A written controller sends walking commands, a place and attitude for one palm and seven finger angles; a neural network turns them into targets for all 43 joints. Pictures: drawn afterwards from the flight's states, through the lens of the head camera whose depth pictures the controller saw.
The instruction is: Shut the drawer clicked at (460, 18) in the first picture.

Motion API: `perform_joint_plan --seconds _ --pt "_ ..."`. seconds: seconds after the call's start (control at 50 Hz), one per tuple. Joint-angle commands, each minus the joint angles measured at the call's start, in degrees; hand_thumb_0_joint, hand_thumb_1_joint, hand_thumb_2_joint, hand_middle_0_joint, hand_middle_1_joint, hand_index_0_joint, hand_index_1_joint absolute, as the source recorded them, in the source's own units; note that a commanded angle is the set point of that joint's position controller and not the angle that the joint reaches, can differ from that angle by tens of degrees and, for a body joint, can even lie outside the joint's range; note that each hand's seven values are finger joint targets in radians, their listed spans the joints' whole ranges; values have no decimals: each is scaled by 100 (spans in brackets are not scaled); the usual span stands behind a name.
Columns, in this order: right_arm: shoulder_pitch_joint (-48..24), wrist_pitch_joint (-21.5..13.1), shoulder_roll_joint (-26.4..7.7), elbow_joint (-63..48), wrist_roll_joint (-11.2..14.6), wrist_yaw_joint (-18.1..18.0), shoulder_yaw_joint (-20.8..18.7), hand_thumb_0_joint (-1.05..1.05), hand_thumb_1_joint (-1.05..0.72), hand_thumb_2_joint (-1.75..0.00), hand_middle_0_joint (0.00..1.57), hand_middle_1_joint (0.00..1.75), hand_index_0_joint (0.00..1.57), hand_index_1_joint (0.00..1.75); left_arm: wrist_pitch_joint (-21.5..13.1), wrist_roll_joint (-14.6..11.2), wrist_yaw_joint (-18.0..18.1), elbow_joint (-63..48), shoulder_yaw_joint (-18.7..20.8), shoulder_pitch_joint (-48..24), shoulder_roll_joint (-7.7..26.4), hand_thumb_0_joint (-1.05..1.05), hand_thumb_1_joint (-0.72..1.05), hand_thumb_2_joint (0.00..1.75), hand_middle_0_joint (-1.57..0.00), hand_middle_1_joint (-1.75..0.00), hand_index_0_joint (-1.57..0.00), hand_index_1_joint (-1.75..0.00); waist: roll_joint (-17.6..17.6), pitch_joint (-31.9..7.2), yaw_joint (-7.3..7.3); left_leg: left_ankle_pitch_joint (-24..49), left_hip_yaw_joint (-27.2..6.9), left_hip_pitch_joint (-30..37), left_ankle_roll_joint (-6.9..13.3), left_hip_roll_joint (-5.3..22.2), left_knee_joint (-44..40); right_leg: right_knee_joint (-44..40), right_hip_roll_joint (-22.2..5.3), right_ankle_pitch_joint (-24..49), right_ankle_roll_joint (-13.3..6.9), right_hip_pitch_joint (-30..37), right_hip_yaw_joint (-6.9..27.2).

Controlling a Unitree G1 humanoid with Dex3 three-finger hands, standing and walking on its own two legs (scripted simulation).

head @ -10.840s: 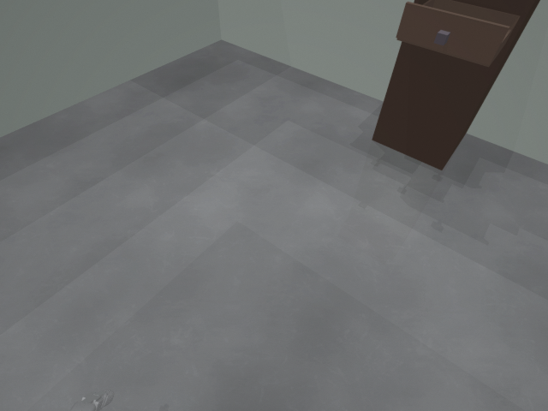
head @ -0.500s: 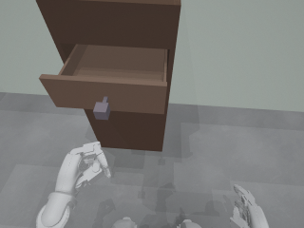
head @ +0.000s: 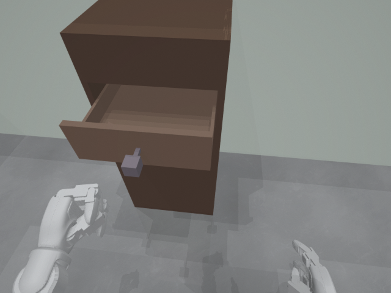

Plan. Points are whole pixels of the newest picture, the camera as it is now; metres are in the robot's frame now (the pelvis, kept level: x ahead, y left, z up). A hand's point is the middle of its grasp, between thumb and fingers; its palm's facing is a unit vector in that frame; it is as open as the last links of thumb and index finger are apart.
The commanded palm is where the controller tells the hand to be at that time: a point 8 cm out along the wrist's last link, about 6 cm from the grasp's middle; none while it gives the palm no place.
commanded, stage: raise the hand and make a fist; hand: left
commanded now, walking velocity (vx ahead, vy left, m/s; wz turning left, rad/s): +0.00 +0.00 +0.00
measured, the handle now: (134, 160) +0.43 +0.20 +0.00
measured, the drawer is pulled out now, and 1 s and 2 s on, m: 0.19 0.19 0.19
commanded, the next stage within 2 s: bring the fist close to the handle in 0.30 s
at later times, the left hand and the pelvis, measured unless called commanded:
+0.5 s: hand (107, 227) +0.22 +0.18 +0.08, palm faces -0.07 -1.00 -0.02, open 3.3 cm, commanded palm +0.20 +0.24 +0.08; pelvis -0.02 +0.02 +0.00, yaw -1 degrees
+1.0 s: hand (127, 206) +0.28 +0.17 +0.03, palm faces -0.04 -1.00 -0.03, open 3.3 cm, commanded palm +0.26 +0.23 +0.03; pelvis -0.03 +0.01 -0.02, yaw -1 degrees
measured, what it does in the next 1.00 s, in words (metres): stands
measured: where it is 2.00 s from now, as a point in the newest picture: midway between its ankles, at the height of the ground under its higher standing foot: outside the picture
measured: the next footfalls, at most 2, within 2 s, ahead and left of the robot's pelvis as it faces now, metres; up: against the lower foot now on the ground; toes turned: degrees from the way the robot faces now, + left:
none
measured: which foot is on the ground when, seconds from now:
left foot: down 0.00-1.00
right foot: down 0.00-1.00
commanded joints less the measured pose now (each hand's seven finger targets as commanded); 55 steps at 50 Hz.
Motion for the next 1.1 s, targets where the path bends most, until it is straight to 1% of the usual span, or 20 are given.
perform_joint_plan --seconds 0.0,0.04,0.1,0.14,0.22,0.32,0.38,0.42,0.44,0.5,0.56,0.58,0.68,0.74,0.82,0.84,0.86,0.96,1.02,1.08 --pt "-386 -353 -682 -880 63 -59 -266 0 -90 -90 20 30 20 30 -202 -66 -303 -743 135 -252 567 0 90 90 -140 -160 -140 -160 -278 -542 -120 1926 259 148 261 -278 -530 -761 33 2508 54 643 136" --pt "-469 -339 -730 -879 59 -98 -264 0 -90 -90 20 30 20 30 -117 -95 -393 -619 306 -349 784 0 90 90 -140 -160 -140 -160 -421 -388 -100 1756 241 37 275 -275 -553 -880 35 2145 43 649 211" --pt "-462 -402 -683 -910 49 -135 -260 0 -90 -90 20 30 20 30 -245 -139 -311 -1015 436 -826 850 0 90 90 -140 -160 -140 -160 -157 -706 -85 1705 223 257 279 -278 -618 -892 39 1851 25 646 202" --pt "-461 -434 -680 -853 22 -135 -255 0 -90 -90 20 30 20 30 -427 -189 -170 -1093 723 -902 1057 0 90 90 -140 -160 -140 -160 -314 -771 -37 1750 177 280 265 -247 -633 -837 95 1814 -3 708 154" --pt "-447 -535 -627 -757 35 -84 -254 0 -90 -90 20 30 20 30 -713 -146 -29 -976 504 -825 733 0 90 90 -140 -160 -140 -160 74 -783 -55 1708 197 397 230 -240 -694 -761 113 1730 -34 572 58" --pt "-476 -539 -705 -775 79 -62 -250 0 -90 -90 20 30 20 30 -433 -6 -205 -591 -11 -821 493 0 90 90 -140 -160 -140 -160 18 -439 -148 1331 177 240 243 -226 -802 -859 112 1294 -28 351 18" --pt "-536 -530 -724 -810 83 -95 -238 0 -90 -90 20 30 20 30 -235 27 -191 -615 -43 -1181 568 0 90 90 -140 -160 -140 -160 -95 -335 -156 1067 121 200 264 -216 -879 -940 116 904 -29 274 40" --pt "-519 -532 -718 -793 59 -112 -243 0 -90 -90 20 30 20 30 -234 40 -84 -490 99 -1271 596 0 90 90 -140 -160 -140 -160 -194 -358 -133 1003 110 159 244 -221 -876 -906 125 790 -23 204 4" --pt "-506 -502 -751 -743 31 -116 -236 0 -90 -90 20 30 20 30 -257 45 1 -336 328 -1365 817 0 90 90 -140 -160 -140 -160 -412 -291 -125 976 88 55 250 -211 -856 -895 154 712 -30 172 9" --pt "-531 -492 -681 -702 14 -94 -237 0 -90 -90 20 30 20 30 -489 89 147 -207 286 -1816 624 0 90 90 -140 -160 -140 -160 -203 -420 -139 901 110 57 214 -232 -807 -776 148 612 -41 26 7" --pt "-508 -479 -674 -625 -5 -65 -242 0 -90 -90 20 30 20 30 -732 193 206 -91 217 -2237 648 0 90 90 -140 -160 -140 -160 74 -672 -167 930 103 81 201 -232 -722 -614 147 647 -74 -48 12" --pt "-509 -493 -657 -630 -6 -49 -236 0 -90 -90 20 30 20 30 -771 233 186 -25 -32 -2315 449 0 90 90 -140 -160 -140 -160 173 -703 -211 912 91 115 194 -225 -699 -555 149 655 -77 -145 -11" --pt "-408 -445 -729 -572 -10 -36 -281 0 -90 -90 20 30 20 30 -790 319 53 550 -207 -2725 402 0 90 90 -140 -160 -140 -160 -2 -919 -292 956 64 -96 191 -220 -519 -378 141 777 -79 -268 -6" --pt "-333 -375 -774 -547 -30 -34 -308 0 -90 -90 20 30 20 30 -737 287 78 935 88 -2677 613 0 90 90 -140 -160 -140 -160 -271 -1052 -218 1127 63 -260 190 -219 -427 -277 153 966 -77 -203 -8" --pt "-336 -292 -715 -588 -58 18 -324 0 -90 -90 20 30 20 30 -873 286 239 868 98 -2902 497 0 90 90 -140 -160 -140 -160 -38 -1283 -165 1370 115 -261 158 -230 -312 -103 131 1240 -91 -241 2" --pt "-292 -263 -744 -570 -77 25 -336 0 -90 -90 20 30 20 30 -939 301 288 939 299 -2867 714 0 90 90 -140 -160 -140 -160 -223 -1297 -149 1428 103 -379 166 -212 -259 -43 142 1285 -93 -198 6" --pt "-292 -227 -725 -592 -83 43 -345 0 -90 -90 20 30 20 30 -1008 330 313 966 269 -2796 644 0 90 90 -140 -160 -140 -160 -127 -1356 -121 1535 136 -394 168 -221 -221 1 131 1411 -97 -190 29" --pt "-190 -95 -750 -500 -114 88 -386 0 -90 -90 20 30 20 30 -1254 394 285 1385 258 -3119 660 0 90 90 -140 -160 -140 -160 -287 -1418 -256 1445 179 -763 195 -213 83 201 125 1465 -73 -425 103" --pt "-157 -47 -744 -506 -94 101 -420 0 -90 -90 20 30 20 30 -1333 361 146 1475 233 -3117 609 0 90 90 -140 -160 -140 -160 -29 -1653 -237 1555 222 -789 186 -225 224 313 114 1636 -92 -446 144" --pt "-122 3 -753 -455 -94 84 -415 0 -90 -90 20 30 20 30 -1376 340 45 1572 149 -3560 605 0 90 90 -140 -160 -140 -160 -35 -1717 -336 1513 182 -884 197 -207 357 428 119 1591 -87 -624 150"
